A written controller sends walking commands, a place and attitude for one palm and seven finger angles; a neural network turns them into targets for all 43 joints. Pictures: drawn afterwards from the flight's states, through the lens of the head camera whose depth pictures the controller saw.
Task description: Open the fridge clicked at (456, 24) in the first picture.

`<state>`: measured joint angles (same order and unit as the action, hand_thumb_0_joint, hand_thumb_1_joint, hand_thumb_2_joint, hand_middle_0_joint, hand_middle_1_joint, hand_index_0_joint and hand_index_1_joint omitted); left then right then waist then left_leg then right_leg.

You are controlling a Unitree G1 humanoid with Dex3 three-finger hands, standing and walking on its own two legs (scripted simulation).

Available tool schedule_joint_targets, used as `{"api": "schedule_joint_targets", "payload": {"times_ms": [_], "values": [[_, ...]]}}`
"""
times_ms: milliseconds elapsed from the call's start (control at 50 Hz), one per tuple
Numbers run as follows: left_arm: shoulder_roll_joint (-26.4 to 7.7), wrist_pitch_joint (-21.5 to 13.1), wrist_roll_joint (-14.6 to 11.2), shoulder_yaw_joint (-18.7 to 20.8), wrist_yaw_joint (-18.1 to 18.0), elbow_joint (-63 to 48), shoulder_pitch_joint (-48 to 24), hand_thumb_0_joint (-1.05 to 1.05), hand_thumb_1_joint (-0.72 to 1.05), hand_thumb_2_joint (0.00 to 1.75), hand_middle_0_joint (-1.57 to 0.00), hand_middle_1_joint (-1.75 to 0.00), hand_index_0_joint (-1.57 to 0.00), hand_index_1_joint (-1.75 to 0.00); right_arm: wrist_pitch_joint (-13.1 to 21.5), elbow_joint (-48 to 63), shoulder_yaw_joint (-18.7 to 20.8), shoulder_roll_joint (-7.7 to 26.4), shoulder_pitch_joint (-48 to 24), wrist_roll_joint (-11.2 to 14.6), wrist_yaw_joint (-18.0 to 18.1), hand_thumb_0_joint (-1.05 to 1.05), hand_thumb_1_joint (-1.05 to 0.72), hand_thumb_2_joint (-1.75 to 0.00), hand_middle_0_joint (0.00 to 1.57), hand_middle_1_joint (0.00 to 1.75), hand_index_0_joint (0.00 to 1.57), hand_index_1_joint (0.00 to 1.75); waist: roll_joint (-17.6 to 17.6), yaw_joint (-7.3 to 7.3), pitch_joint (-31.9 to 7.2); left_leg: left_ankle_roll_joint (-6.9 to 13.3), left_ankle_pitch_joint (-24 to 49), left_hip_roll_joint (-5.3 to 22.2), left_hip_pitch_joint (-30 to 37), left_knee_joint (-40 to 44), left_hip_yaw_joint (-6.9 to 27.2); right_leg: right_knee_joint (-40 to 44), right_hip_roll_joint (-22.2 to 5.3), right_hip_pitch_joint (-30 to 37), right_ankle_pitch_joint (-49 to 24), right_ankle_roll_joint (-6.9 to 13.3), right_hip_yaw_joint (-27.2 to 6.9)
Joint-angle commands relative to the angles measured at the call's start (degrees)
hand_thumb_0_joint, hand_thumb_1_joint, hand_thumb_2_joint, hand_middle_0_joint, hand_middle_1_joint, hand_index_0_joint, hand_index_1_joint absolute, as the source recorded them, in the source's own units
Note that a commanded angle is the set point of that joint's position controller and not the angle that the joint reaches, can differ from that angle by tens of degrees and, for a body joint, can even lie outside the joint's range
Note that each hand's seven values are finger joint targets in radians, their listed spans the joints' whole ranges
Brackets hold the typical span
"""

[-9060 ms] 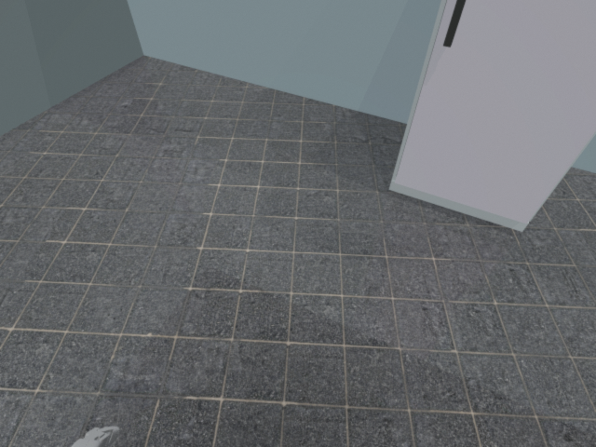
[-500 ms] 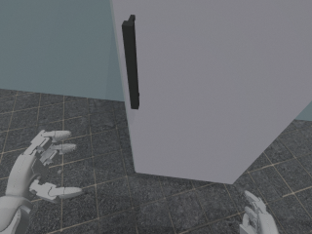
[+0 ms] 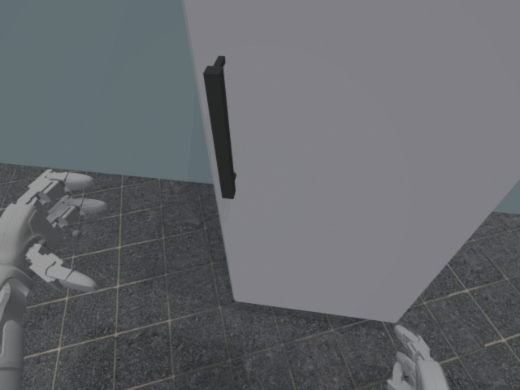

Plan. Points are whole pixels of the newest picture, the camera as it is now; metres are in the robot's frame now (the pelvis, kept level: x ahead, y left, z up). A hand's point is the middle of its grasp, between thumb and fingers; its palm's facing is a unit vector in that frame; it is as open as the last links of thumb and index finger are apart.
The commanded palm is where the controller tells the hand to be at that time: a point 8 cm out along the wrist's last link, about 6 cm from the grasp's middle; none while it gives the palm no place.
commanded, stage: raise the hand to about handle height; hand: left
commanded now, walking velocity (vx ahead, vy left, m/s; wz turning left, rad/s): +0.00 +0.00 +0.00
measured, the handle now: (225, 136) +0.50 +0.11 +0.13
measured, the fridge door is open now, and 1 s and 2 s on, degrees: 0 0 0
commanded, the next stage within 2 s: move the hooked fingers beside the handle in 0.50 s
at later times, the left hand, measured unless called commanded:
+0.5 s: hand (80, 233) +0.27 +0.27 +0.13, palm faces +0.03 -1.00 -0.06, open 14.0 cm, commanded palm +0.24 +0.31 +0.14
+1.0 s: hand (110, 213) +0.31 +0.25 +0.13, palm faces -0.02 -1.00 -0.03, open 14.0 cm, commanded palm +0.28 +0.30 +0.13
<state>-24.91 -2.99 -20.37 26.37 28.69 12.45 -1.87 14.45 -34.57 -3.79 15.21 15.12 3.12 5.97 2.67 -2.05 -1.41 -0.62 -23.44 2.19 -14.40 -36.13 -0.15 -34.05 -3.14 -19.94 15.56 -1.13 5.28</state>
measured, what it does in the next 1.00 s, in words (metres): stands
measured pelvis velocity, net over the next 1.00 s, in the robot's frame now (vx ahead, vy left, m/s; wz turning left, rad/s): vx -0.01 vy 0.00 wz -0.02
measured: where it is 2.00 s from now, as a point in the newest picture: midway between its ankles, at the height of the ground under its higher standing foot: outside the picture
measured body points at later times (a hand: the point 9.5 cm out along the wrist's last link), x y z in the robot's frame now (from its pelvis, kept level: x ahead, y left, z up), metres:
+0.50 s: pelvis -0.01 +0.00 +0.00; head +0.00 -0.02 +0.45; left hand +0.27 +0.32 +0.14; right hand +0.16 -0.24 -0.07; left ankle -0.05 +0.12 -0.73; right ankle +0.02 -0.14 -0.73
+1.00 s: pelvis -0.01 +0.00 +0.00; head +0.00 -0.01 +0.45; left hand +0.31 +0.30 +0.14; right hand +0.15 -0.25 -0.08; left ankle -0.05 +0.12 -0.73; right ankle +0.02 -0.14 -0.73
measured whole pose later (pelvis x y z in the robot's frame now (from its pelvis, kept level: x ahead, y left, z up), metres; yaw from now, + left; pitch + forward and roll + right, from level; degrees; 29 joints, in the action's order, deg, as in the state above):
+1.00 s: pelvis -0.01 +0.00 +0.00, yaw -1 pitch +2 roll +0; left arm -23.4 -3.7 -17.8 23.6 26.9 21.8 -11.0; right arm 13.6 -35.1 -3.2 15.5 15.5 3.1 6.5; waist 2.0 -0.6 -1.0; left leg -0.8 -21.1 1.9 -13.1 -32.7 -1.4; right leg -32.1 -3.1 -19.8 13.7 -0.9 4.1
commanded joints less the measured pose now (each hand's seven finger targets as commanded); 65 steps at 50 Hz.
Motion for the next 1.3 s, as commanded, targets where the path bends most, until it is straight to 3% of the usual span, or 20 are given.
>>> {"api": "schedule_joint_targets", "payload": {"times_ms": [0,40,100,140,220,260,580,720,780,820,880,940,980,1020,1100,1120,1160,1180,1220,1280], "values": [[-15.6,-2.2,-1.3,6.3,0.8,-7.3,-14.1,0.0,-0.5,0.3,-0.3,-1.2,-0.3,-1.2,3.1,8.7,3.2,7.8,-4.0,0.1,1.2,0.0,-0.9,-0.9,0.2,0.3,0.2,0.3,1.6,0.18,-10.3,1.2,22.7,-2.4,-1.1,6.8,0.7,3.0,2.5,10.5,-16.4,2.0,-0.4],[-13.8,-1.2,-1.6,4.8,1.9,-4.4,-11.9,0.0,-0.5,0.3,-0.3,-1.2,-0.3,-1.2,2.8,8.7,3.3,8.1,-4.0,0.3,0.7,0.0,-0.9,-0.9,0.2,0.3,0.2,0.3,-1.3,0.09,-8.7,1.3,21.7,-2.4,-2.4,7.0,0.2,3.4,2.5,10.4,-16.2,1.9,-0.5],[-14.5,-1.0,-1.4,4.8,2.0,-7.4,-13.1,0.0,-0.5,0.3,-0.3,-1.2,-0.3,-1.2,2.7,9.5,3.7,8.3,-4.5,0.4,0.5,0.0,-0.9,-0.9,0.2,0.3,0.2,0.3,0.9,0.02,-10.0,1.3,20.6,-2.6,-1.8,7.0,0.1,3.5,2.2,10.2,-14.9,1.8,-0.9],[-16.0,-1.6,-1.4,6.4,1.4,-8.3,-13.5,0.0,-0.5,0.3,-0.3,-1.2,-0.3,-1.2,2.7,9.7,3.6,8.4,-4.5,0.2,0.3,0.0,-0.9,-0.9,0.2,0.3,0.2,0.3,-0.6,-0.33,-10.6,1.4,20.5,-2.5,-1.9,7.2,0.1,3.5,2.4,11.1,-14.4,1.9,-1.0],[-17.5,-3.6,-0.8,7.7,-0.5,-12.0,-15.2,0.0,-0.5,0.3,-0.3,-1.2,-0.3,-1.2,3.0,9.8,3.6,8.1,-4.5,-0.1,0.6,0.0,-0.9,-0.9,0.2,0.3,0.2,0.3,1.7,-0.56,-11.2,1.3,20.0,-2.5,-0.9,7.8,0.1,3.8,2.6,11.5,-13.0,2.1,-1.1],[-16.5,-3.9,-0.5,7.2,-0.9,-10.9,-14.9,0.0,-0.5,0.3,-0.3,-1.2,-0.3,-1.2,3.1,9.6,3.5,7.8,-4.5,0.0,0.9,0.0,-0.9,-0.9,0.2,0.3,0.2,0.3,3.2,-0.3,-10.9,1.3,19.7,-2.6,-0.9,8.2,-0.1,4.1,2.5,11.6,-13.2,2.1,-1.2],[-14.9,-3.0,-0.7,5.3,0.7,-8.2,-15.5,0.0,-0.5,0.3,-0.3,-1.2,-0.3,-1.2,3.4,8.8,3.3,7.9,-4.6,0.1,1.3,0.0,-0.9,-0.9,0.2,0.3,0.2,0.3,0.6,0.29,-9.8,1.3,19.4,-2.6,-0.5,8.5,0.0,4.7,2.6,11.2,-14.2,1.8,-1.0],[-14.3,-3.7,0.5,2.0,-0.2,-5.0,-24.5,0.0,-0.5,0.3,-0.3,-1.2,-0.3,-1.2,2.9,7.6,3.1,8.2,-4.0,0.0,2.0,0.0,-0.9,-0.9,0.2,0.3,0.2,0.3,0.9,1.72,-8.1,1.4,16.5,-2.5,-0.9,8.5,0.0,5.3,2.6,8.9,-10.7,1.9,-1.4],[-13.7,-4.4,1.3,1.1,-0.8,-4.6,-27.2,0.0,-0.5,0.3,-0.3,-1.2,-0.3,-1.2,2.8,7.6,3.3,7.9,-3.7,0.1,2.3,0.0,-0.9,-0.9,0.2,0.3,0.2,0.3,1.8,1.96,-11.0,1.3,17.7,-2.6,0.2,8.4,0.2,4.6,2.5,9.5,-11.9,1.9,-1.2],[-14.7,-4.8,1.3,2.3,-1.2,-5.0,-25.4,0.0,-0.5,0.3,-0.3,-1.2,-0.3,-1.2,2.9,7.9,3.3,8.0,-3.7,-0.3,2.0,0.0,-0.9,-0.9,0.2,0.3,0.2,0.3,1.3,0.85,-13.4,1.3,20.1,-2.5,0.5,8.1,0.0,4.0,2.4,11.6,-14.6,2.1,-1.4],[-13.4,-4.4,1.4,2.0,-1.7,-2.6,-24.4,0.0,-0.5,0.3,-0.3,-1.2,-0.3,-1.2,2.5,7.9,3.2,7.8,-4.0,-0.1,1.6,0.0,-0.9,-0.9,0.2,0.3,0.2,0.3,1.8,0.72,-11.5,0.9,20.4,-2.4,-1.0,8.5,-0.1,3.9,2.3,11.0,-15.1,2.2,-1.0],[-14.1,-3.8,1.3,3.3,-2.2,-0.9,-22.0,0.0,-0.5,0.3,-0.3,-1.2,-0.3,-1.2,2.0,8.2,3.4,8.0,-3.7,-0.1,1.2,0.0,-0.9,-0.9,0.2,0.3,0.2,0.3,0.1,0.05,-11.5,1.1,20.8,-2.4,-2.2,8.5,-0.5,3.7,2.1,11.8,-16.0,2.1,-1.3],[-13.9,-3.9,1.6,2.7,-2.7,-1.2,-24.7,0.0,-0.5,0.3,-0.3,-1.2,-0.3,-1.2,1.7,8.3,3.5,8.0,-3.6,0.0,1.1,0.0,-0.9,-0.9,0.2,0.3,0.2,0.3,1.1,0.53,-11.5,1.0,20.3,-2.4,-2.3,8.5,-0.7,3.7,2.0,11.2,-15.8,2.1,-1.4],[-13.7,-4.4,1.9,2.0,-3.2,-2.2,-26.1,0.0,-0.5,0.3,-0.3,-1.2,-0.3,-1.2,1.5,8.4,3.5,8.0,-3.3,-0.1,1.1,0.0,-0.9,-0.9,0.2,0.3,0.2,0.3,-0.7,0.79,-11.7,1.1,20.6,-2.2,-2.0,8.4,-0.6,3.7,2.2,11.3,-15.6,2.1,-1.4],[-11.9,-5.4,2.2,-0.2,-3.5,-1.9,-31.0,0.0,-0.5,0.3,-0.3,-1.2,-0.3,-1.2,1.3,7.6,3.8,7.9,-2.4,-0.1,1.5,0.0,-0.9,-0.9,0.2,0.3,0.2,0.3,1.7,2.06,-13.3,1.1,20.1,-2.4,-1.0,8.1,-0.7,3.6,2.3,10.1,-15.6,2.0,-1.6],[-13.0,-5.6,2.4,0.4,-3.7,-1.2,-30.8,0.0,-0.5,0.3,-0.3,-1.2,-0.3,-1.2,1.1,7.5,3.8,8.1,-2.0,-0.2,1.4,0.0,-0.9,-0.9,0.2,0.3,0.2,0.3,-0.3,1.81,-13.3,1.2,20.4,-2.2,-1.3,8.0,-0.6,3.6,2.3,10.7,-15.7,2.1,-1.7],[-11.3,-5.6,3.0,-1.8,-3.8,0.0,-33.5,0.0,-0.5,0.3,-0.3,-1.2,-0.3,-1.2,1.0,7.1,3.7,7.9,-1.8,0.0,1.6,0.0,-0.9,-0.9,0.2,0.3,0.2,0.3,2.1,2.45,-13.1,1.1,19.2,-2.4,-1.2,8.2,-0.6,3.7,2.2,9.3,-14.5,2.1,-1.7],[-10.3,-5.6,2.9,-2.7,-4.0,0.4,-34.9,0.0,-0.5,0.3,-0.3,-1.2,-0.3,-1.2,1.0,6.7,3.8,7.9,-1.7,0.0,1.7,0.0,-0.9,-0.9,0.2,0.3,0.2,0.3,1.3,2.98,-13.1,1.2,19.1,-2.4,-0.8,8.0,-0.6,3.9,2.2,8.8,-14.7,2.0,-1.7],[-12.5,-5.7,3.1,-0.8,-4.5,2.5,-33.9,0.0,-0.5,0.3,-0.3,-1.2,-0.3,-1.2,0.6,6.5,3.8,8.4,-1.2,-0.2,1.5,0.0,-0.9,-0.9,0.2,0.3,0.2,0.3,-1.8,2.07,-13.6,1.2,19.6,-2.3,-2.0,8.0,-0.4,3.6,2.2,10.4,-15.4,2.1,-1.7],[-13.7,-5.8,3.8,0.3,-5.0,4.8,-35.1,0.0,-0.5,0.3,-0.3,-1.2,-0.3,-1.2,-0.2,6.4,3.7,8.1,-1.2,-0.1,1.3,0.0,-0.9,-0.9,0.2,0.3,0.2,0.3,0.6,2.06,-13.6,1.1,18.9,-2.5,-2.9,7.9,-0.8,3.4,2.0,10.0,-15.2,2.2,-1.9]]}}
